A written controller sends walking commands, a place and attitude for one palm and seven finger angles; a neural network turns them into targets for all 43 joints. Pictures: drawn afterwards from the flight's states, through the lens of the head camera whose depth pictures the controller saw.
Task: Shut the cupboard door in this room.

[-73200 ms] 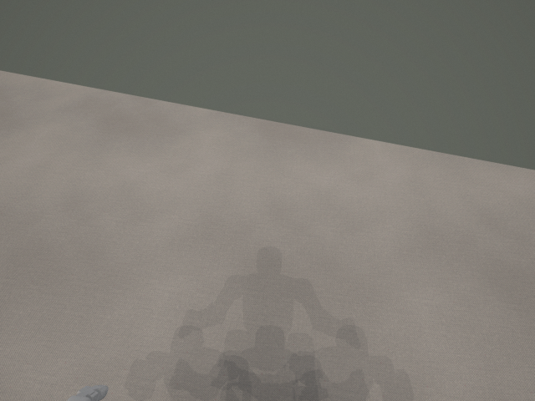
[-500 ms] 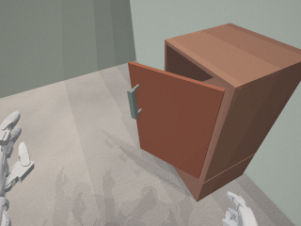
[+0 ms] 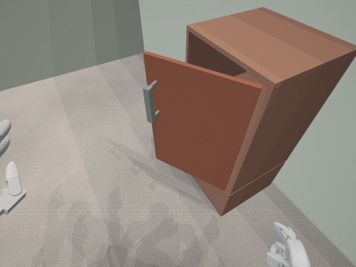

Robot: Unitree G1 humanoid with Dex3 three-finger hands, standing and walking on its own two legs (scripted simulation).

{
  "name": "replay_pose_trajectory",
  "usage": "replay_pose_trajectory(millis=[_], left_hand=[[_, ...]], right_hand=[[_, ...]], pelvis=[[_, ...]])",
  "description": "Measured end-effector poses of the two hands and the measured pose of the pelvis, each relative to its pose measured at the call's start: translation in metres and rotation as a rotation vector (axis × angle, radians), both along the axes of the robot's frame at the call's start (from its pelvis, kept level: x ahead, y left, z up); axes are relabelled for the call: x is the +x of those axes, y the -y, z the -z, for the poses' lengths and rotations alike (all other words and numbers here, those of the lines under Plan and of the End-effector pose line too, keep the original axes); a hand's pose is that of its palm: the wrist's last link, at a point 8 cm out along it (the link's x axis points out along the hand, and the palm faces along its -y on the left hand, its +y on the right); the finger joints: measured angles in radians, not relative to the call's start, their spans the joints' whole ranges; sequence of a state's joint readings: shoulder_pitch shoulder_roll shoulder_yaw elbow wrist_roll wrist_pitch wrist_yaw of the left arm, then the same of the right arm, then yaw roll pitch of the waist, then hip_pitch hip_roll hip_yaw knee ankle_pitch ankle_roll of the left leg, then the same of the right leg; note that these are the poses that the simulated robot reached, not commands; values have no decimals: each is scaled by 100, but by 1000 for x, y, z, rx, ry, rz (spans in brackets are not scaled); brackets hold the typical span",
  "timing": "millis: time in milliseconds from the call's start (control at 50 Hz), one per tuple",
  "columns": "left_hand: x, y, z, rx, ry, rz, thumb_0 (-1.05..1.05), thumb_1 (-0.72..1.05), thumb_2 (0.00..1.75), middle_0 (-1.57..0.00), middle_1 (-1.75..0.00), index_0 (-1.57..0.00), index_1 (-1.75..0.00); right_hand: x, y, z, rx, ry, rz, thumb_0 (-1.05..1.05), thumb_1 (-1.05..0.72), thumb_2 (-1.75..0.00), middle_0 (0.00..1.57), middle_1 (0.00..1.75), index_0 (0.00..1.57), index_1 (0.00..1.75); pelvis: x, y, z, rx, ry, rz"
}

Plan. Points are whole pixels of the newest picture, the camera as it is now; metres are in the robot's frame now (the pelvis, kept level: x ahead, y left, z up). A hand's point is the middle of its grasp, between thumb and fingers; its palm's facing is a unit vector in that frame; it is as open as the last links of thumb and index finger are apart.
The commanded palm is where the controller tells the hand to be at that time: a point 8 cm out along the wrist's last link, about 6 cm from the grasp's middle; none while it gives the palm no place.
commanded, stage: step back with the hand held close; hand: left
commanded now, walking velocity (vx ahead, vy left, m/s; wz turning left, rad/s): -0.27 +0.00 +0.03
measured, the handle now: (153, 102) +0.67 +0.14 -0.04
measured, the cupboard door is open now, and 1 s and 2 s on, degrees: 30 30 30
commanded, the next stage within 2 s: stop stepping back and stand still in 1.14 s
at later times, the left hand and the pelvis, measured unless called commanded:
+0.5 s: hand out of the picture +0.13 +0.26 +0.17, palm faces +0.45 -0.78 -0.44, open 7.4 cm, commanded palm +0.06 +0.30 +0.18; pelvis -0.07 +0.00 -0.01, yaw +1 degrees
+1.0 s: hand out of the picture +0.00 +0.30 +0.18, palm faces +0.54 -0.76 -0.36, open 7.4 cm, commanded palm -0.07 +0.33 +0.18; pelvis -0.17 +0.02 -0.02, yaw +7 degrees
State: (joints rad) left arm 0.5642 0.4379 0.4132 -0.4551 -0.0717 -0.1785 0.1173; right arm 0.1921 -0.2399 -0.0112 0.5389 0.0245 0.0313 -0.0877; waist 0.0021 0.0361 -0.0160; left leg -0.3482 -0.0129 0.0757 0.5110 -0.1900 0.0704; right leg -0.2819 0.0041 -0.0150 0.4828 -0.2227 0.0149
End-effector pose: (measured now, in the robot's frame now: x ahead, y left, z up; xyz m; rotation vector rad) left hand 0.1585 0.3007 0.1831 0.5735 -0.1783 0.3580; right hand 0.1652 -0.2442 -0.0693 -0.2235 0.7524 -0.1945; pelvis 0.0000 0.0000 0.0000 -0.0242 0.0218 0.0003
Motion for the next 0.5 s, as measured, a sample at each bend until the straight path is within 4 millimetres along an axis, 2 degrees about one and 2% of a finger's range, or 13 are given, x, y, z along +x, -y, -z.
replay_pose_trajectory(millis=[240,500], left_hand=[[-45,-7,5,8,111,-44,1,89,90,-21,-30,-21,-30],[-69,0,0,25,184,25,1,88,90,-21,-30,-21,-30]], right_hand=[[-42,-5,8,-28,12,-48,1,-91,-89,20,30,20,30],[-93,-1,11,-43,-17,-26,1,-91,-89,20,30,20,30]], pelvis=[[-36,1,11,-18,23,-16],[-70,0,13,-25,19,-17]])
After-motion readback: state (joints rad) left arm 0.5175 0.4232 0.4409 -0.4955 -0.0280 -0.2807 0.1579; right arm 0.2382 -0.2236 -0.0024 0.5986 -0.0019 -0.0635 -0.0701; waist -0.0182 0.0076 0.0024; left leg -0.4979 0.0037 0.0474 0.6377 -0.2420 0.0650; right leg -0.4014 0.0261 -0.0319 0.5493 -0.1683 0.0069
